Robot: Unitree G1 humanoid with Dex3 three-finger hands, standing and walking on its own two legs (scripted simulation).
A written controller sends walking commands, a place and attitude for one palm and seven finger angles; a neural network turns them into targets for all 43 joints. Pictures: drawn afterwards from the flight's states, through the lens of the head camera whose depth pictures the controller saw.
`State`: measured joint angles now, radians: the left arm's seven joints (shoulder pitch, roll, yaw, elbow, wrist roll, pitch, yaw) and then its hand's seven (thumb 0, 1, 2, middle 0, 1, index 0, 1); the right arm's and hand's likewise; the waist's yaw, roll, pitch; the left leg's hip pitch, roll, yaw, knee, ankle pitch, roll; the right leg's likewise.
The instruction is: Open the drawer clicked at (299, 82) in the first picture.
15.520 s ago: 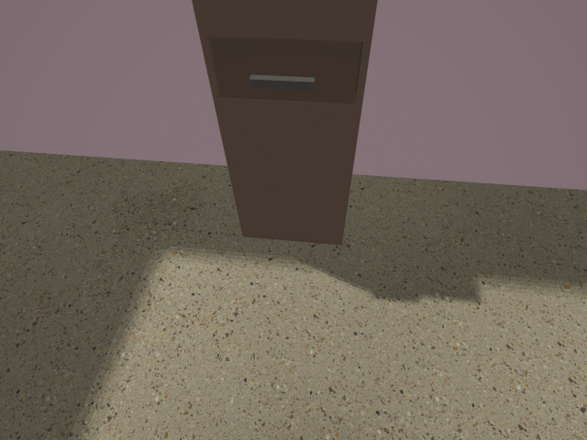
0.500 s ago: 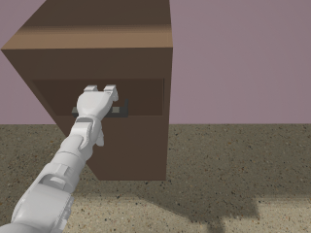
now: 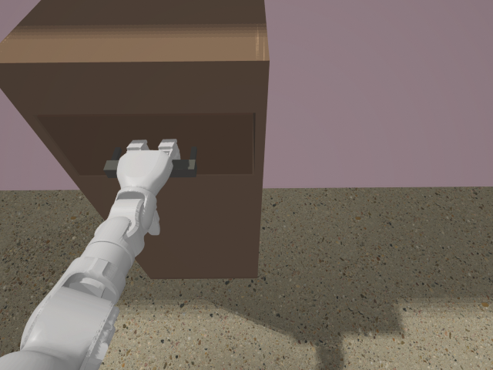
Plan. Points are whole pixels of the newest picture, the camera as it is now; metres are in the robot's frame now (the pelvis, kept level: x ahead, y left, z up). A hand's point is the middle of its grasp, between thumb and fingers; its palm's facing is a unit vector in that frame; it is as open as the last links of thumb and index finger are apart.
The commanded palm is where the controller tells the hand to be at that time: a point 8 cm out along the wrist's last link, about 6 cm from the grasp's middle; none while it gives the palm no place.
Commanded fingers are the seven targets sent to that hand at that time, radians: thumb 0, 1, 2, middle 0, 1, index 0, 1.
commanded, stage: lower the fingers behind the handle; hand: left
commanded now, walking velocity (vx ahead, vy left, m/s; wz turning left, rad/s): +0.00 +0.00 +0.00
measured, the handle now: (153, 160) +0.50 +0.18 +0.03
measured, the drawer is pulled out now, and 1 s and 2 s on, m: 0.00 0.00 0.03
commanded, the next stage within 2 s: close the thumb around the handle in 0.54 s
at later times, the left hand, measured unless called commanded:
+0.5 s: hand (158, 184) +0.45 +0.17 +0.01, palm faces -0.03 -0.03 -1.00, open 13.7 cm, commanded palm +0.43 +0.17 +0.07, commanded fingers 0.00 -0.50 0.30 -0.30 -1.20 -0.30 -1.20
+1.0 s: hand (158, 184) +0.45 +0.17 +0.01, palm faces -0.02 -0.04 -1.00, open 10.2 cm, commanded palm +0.43 +0.17 +0.07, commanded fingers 0.00 0.56 0.76 -0.38 -1.31 -0.38 -1.31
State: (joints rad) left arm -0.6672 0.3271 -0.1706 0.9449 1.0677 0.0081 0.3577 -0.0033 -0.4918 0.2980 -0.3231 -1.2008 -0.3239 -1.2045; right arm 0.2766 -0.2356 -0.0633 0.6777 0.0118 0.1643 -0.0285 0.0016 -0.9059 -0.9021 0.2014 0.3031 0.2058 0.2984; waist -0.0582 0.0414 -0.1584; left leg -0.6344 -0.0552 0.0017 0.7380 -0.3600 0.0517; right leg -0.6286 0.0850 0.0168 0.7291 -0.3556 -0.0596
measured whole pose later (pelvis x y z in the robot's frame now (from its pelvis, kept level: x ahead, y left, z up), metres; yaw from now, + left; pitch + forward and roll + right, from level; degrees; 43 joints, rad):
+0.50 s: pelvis +0.00 +0.01 -0.01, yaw +0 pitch +17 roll -1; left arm -0.73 0.31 -0.17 1.02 1.07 0.06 0.39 0.00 -0.49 0.30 -0.34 -1.21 -0.34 -1.23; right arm 0.32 -0.23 -0.06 0.69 0.01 0.17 -0.02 0.00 -0.91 -0.90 0.20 0.30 0.21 0.30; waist -0.08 0.05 -0.17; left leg -0.70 -0.06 0.01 0.79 -0.39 0.06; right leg -0.69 0.09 0.02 0.77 -0.37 -0.05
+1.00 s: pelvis +0.00 +0.02 -0.01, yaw -1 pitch +17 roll -1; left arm -0.71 0.29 -0.18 1.00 1.07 0.07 0.40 0.00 0.05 0.53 -0.36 -1.26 -0.36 -1.27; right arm 0.30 -0.23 -0.06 0.67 0.01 0.17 -0.02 0.00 -0.91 -0.90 0.20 0.30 0.21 0.30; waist -0.07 0.05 -0.18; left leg -0.69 -0.06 0.01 0.80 -0.39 0.07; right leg -0.68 0.08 0.02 0.77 -0.38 -0.04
